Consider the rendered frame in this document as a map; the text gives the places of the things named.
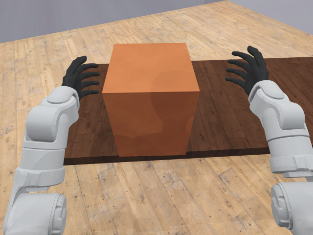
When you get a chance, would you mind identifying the table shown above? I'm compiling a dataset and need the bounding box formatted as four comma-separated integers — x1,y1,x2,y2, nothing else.
63,57,313,165

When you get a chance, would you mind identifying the right robot hand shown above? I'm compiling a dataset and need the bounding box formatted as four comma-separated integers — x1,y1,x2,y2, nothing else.
225,46,269,96

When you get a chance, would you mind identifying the right robot upper arm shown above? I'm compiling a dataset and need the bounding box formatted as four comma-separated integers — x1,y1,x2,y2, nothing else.
271,182,313,235

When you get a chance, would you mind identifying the robot right forearm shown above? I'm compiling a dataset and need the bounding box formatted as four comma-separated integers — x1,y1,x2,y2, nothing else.
248,80,313,182

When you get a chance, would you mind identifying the left robot upper arm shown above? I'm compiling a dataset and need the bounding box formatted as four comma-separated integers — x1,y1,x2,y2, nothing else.
5,193,67,235

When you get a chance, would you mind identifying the left robot hand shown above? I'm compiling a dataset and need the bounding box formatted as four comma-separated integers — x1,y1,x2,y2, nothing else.
61,56,100,101

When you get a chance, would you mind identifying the robot left forearm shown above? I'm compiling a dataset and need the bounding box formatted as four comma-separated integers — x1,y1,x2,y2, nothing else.
3,86,80,235

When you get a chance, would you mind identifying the carton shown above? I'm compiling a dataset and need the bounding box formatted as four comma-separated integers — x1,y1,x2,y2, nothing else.
102,43,200,157

